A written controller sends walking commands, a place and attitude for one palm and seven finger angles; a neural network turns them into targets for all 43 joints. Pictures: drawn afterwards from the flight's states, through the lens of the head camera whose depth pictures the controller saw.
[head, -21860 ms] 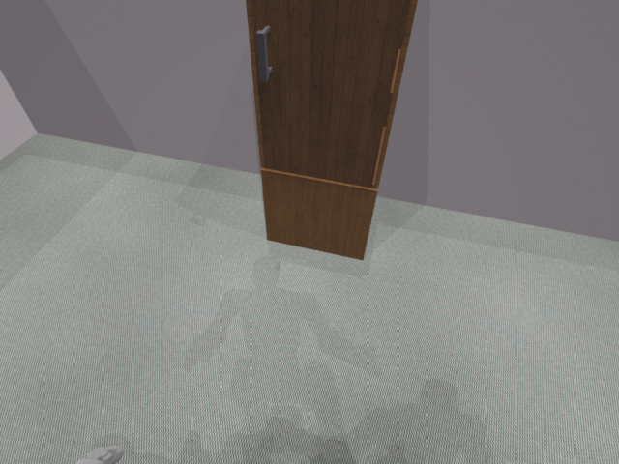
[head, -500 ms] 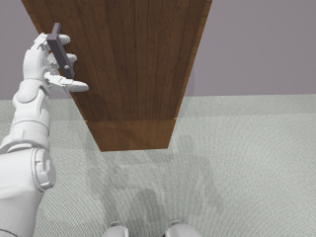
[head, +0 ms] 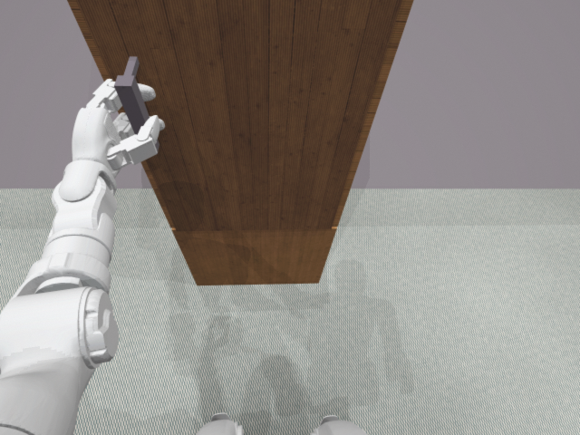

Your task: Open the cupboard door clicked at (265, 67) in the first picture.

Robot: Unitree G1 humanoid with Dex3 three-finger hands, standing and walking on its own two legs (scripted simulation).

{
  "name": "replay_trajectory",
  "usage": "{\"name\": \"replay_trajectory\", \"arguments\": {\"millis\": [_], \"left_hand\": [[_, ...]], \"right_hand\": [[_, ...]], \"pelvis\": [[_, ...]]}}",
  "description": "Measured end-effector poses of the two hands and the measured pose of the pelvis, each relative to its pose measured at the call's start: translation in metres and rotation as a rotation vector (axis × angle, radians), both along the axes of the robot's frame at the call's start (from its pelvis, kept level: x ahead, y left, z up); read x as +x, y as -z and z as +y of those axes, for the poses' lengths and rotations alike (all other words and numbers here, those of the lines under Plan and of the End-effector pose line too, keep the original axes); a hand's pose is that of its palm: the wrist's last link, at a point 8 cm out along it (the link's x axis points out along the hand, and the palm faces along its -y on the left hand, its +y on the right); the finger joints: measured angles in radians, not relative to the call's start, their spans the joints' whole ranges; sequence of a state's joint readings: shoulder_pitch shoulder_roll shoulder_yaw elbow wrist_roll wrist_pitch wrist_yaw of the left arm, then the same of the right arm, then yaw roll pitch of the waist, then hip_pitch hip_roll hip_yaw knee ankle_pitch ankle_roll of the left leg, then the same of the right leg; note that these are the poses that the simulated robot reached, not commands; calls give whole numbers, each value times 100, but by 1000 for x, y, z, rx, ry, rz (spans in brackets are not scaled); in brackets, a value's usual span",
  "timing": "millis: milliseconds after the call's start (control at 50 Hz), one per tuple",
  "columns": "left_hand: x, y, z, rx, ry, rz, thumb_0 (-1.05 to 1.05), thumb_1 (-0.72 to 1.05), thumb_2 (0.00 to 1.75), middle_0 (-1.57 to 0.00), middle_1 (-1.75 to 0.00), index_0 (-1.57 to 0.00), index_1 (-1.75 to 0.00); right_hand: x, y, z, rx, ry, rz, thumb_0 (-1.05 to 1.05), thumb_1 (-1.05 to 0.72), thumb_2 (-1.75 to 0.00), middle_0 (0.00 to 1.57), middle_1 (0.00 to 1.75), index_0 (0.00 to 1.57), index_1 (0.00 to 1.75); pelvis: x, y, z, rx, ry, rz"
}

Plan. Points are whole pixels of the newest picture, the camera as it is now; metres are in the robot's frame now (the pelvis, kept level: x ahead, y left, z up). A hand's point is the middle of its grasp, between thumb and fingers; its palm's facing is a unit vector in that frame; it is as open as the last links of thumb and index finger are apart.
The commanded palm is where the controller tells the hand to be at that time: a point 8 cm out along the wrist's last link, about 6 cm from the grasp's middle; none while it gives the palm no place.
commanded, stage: close the thumb around the handle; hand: left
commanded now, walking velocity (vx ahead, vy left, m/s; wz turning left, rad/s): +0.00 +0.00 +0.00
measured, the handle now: (142, 108) +0.55 +0.18 +0.11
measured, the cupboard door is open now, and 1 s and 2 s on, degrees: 1 30 45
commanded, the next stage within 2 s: pull the door open along its arc in 0.08 s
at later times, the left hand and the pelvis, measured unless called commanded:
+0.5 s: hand (153, 156) +0.46 +0.16 +0.11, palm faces -0.03 -1.00 +0.00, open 6.0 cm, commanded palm +0.41 +0.21 +0.11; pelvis +0.00 -0.01 +0.01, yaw -1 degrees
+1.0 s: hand (207, 234) +0.34 +0.08 +0.11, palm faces +0.40 -0.91 +0.02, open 6.1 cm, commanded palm +0.28 +0.11 +0.11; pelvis +0.00 -0.03 +0.02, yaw +3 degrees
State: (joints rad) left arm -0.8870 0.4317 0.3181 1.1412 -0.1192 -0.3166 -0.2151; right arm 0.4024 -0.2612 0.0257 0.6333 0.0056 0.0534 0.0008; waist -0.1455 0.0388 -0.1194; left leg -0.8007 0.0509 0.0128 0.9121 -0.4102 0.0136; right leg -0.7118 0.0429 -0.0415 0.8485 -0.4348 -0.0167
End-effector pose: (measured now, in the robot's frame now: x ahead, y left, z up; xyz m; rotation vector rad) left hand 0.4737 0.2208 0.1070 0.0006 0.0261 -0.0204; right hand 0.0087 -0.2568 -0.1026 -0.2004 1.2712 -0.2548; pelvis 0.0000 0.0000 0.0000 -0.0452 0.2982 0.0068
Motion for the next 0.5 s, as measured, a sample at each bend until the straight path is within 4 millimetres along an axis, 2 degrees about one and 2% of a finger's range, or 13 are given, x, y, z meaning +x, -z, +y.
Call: {"name": "replay_trajectory", "arguments": {"millis": [320, 420, 500], "left_hand": [[-3, 0, -7, 2, -10, -3, 1, 73, 84, -31, -132, -33, -134], [-13, 1, -9, 1, -4, -13, 1, 73, 82, -30, -132, -32, -133], [-29, 1, -11, -1, 10, -23, 1, 73, 80, -30, -133, -31, -132]], "right_hand": [[-18, 1, -5, 1, 20, 23, 1, -91, -90, 20, 30, 20, 30], [-16, -1, -8, 4, 33, 9, 1, -91, -90, 20, 30, 20, 30], [-4, -4, -9, 14, 36, -30, 1, -91, -90, 20, 30, 20, 30]], "pelvis": [[-6, 1, -4, 7, 7, -2], [-3, -2, -6, 11, 18, -13], [2, -6, -7, 16, 24, -33]]}}
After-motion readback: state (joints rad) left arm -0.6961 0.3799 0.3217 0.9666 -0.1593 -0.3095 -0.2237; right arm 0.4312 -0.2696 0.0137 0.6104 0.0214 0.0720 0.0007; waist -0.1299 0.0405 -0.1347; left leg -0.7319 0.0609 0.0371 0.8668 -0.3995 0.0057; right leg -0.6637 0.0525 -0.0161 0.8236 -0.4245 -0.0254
